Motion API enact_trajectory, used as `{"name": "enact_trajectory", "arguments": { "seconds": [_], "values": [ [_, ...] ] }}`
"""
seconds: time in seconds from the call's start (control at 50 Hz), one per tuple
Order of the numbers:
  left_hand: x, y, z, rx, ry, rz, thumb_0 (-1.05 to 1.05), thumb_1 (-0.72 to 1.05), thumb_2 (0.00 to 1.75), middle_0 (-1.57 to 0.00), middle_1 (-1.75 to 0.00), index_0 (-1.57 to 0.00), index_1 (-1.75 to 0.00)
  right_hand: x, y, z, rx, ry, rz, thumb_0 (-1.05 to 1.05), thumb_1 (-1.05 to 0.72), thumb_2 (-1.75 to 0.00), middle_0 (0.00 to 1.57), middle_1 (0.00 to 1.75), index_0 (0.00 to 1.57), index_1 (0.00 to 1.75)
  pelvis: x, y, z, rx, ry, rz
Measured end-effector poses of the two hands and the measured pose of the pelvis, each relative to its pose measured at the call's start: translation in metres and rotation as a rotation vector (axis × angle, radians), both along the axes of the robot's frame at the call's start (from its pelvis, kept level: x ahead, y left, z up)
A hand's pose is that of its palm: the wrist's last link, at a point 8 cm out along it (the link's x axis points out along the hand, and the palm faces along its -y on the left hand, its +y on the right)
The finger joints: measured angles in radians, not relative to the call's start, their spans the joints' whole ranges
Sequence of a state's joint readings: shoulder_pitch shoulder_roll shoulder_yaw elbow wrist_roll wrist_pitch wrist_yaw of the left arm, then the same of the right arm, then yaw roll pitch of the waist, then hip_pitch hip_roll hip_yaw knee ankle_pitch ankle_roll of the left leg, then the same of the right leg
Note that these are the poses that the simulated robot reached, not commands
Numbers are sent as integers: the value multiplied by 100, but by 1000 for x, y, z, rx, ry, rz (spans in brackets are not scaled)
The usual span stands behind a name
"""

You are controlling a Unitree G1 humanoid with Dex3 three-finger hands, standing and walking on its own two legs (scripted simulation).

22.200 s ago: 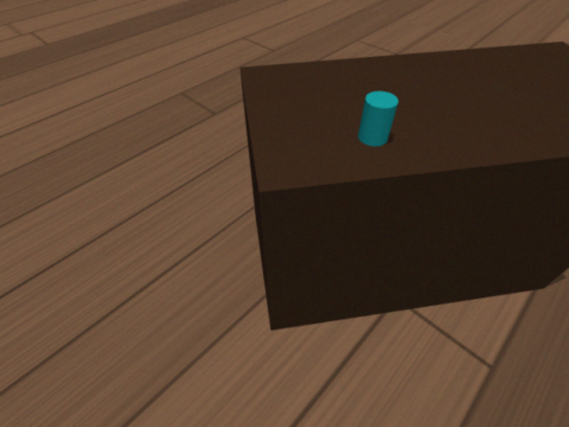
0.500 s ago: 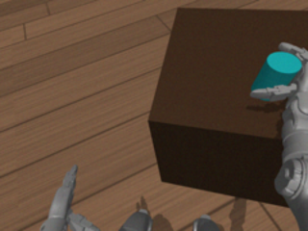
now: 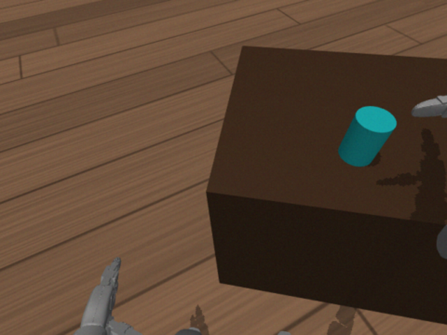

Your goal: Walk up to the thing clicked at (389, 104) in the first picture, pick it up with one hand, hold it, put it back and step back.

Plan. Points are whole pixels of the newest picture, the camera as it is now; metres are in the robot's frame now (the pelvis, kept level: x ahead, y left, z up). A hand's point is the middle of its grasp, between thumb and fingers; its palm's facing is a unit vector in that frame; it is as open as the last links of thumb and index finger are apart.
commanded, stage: rise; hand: right
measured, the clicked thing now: (364, 137) +0.50 -0.21 +0.07
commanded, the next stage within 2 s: sink last in 0.08 s
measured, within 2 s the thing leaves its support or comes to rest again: neither
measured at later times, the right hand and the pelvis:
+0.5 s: hand out of the picture +0.40 -0.33 +0.18, palm faces +0.43 +0.83 -0.35, open 17.6 cm; pelvis +0.03 +0.00 +0.02, yaw +0 degrees
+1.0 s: hand out of the picture +0.17 -0.22 +0.18, palm faces +0.39 +0.83 -0.39, open 17.6 cm; pelvis +0.01 +0.02 +0.02, yaw -3 degrees
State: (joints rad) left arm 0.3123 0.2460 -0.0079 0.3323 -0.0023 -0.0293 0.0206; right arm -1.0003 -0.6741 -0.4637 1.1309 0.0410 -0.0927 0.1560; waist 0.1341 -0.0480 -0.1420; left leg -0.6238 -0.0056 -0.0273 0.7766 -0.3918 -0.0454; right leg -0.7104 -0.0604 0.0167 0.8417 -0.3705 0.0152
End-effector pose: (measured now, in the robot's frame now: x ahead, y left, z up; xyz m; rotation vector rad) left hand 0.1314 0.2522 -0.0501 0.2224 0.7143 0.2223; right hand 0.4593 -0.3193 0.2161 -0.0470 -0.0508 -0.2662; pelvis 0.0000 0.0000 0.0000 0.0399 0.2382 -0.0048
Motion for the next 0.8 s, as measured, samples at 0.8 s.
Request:
{"name": "enact_trajectory", "arguments": {
  "seconds": [0.8],
  "values": [
    [39,-2,-6,-128,56,-56,-1,-52,6,-6,-5,-5,-5,-264,29,-22,-415,26,-127,-2,57,-5,6,6,7,5,21,14,23,-38,-181,-34]
  ]
}}
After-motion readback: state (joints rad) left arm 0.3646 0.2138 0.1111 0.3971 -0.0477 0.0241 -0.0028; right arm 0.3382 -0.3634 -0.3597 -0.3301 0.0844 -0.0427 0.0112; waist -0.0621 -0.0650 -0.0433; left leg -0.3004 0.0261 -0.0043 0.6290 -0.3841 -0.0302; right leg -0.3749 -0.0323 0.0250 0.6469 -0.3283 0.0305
